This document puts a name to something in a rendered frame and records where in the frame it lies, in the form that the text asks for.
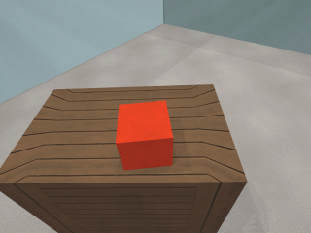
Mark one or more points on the carton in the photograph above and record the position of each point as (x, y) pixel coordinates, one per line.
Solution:
(144, 135)

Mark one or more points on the pedestal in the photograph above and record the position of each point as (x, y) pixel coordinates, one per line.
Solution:
(66, 169)

